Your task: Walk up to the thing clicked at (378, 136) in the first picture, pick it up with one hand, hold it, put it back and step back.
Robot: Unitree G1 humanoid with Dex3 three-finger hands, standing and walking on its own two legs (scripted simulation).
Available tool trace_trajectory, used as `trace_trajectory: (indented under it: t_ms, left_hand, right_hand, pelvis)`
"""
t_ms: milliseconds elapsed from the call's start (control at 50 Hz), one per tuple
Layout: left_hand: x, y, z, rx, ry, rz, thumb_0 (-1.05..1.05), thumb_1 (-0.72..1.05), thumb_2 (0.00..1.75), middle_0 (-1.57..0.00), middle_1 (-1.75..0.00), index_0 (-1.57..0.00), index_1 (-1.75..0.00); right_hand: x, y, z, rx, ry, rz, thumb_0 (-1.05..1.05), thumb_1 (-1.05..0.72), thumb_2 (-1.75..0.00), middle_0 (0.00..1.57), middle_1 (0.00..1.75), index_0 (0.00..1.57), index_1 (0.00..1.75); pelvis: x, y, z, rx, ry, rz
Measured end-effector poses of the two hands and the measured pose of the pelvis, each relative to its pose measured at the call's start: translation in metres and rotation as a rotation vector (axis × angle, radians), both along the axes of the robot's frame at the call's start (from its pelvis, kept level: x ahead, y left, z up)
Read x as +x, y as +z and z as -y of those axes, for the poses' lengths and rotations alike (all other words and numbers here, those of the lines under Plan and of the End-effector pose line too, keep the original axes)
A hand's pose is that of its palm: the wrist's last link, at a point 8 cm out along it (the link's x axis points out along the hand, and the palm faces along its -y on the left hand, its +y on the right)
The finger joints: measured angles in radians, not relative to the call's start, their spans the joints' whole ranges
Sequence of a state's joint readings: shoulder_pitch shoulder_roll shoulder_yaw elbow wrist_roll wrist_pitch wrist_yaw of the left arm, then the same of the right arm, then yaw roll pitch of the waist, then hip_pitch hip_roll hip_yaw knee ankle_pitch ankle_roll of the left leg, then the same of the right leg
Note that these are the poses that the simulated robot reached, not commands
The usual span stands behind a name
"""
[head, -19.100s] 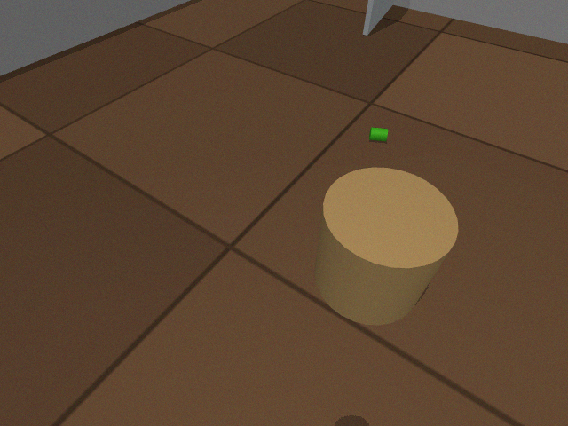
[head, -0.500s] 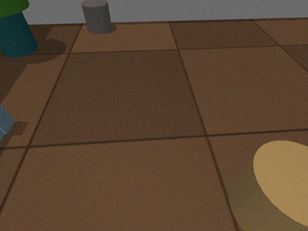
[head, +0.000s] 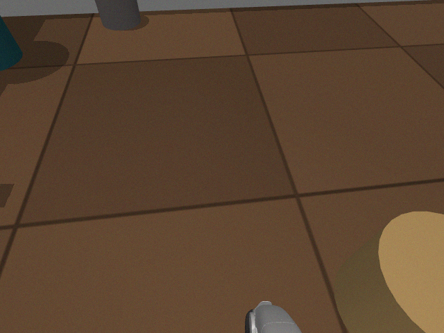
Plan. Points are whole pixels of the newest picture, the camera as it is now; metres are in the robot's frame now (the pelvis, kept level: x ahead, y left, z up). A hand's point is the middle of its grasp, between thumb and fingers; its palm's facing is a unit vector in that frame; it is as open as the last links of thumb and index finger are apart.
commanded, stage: walk up
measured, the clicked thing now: out of the picture +0.78 -1.52 -0.73
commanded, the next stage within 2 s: stand in 1.66 s
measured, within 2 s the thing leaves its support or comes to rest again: neither
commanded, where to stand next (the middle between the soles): +0.31 +0.00 m, yaw -19 degrees
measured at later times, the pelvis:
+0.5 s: pelvis +0.17 +0.00 +0.00, yaw -10 degrees
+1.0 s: pelvis +0.24 +0.01 -0.01, yaw -18 degrees
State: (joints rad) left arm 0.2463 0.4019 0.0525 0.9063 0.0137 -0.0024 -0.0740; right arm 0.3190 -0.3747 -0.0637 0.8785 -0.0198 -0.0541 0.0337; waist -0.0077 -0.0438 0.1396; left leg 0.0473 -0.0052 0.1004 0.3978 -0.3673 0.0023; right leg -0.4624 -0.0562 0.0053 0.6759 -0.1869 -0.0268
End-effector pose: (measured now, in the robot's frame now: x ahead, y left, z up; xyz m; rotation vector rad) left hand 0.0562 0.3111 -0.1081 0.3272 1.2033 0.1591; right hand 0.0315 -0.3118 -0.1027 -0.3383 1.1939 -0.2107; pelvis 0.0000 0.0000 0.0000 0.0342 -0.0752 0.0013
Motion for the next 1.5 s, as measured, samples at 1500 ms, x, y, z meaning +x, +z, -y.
trace_trajectory:
  t_ms: [1500]
  left_hand:
    - [0.365,-0.002,0.049,-0.026,-0.361,0.034,0.01,0.91,0.90,-0.21,-0.30,-0.20,-0.30]
  right_hand:
    - [0.155,-0.001,-0.021,-0.006,-0.367,0.010,0.01,-0.91,-0.90,0.20,0.30,0.20,0.30]
  pelvis:
    - [0.237,0.006,-0.021,-0.022,-0.370,-0.031]
